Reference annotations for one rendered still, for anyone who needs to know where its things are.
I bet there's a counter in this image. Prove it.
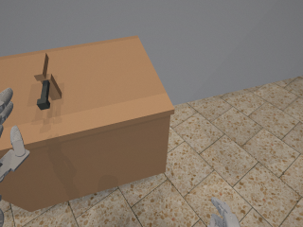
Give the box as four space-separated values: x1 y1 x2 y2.
0 35 175 212

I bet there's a tap lever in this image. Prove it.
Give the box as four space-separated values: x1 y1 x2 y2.
37 80 50 110

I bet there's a robot left hand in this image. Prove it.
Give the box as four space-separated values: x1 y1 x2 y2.
0 88 30 183

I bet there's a robot right hand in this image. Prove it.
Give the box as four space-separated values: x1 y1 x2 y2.
207 197 241 227

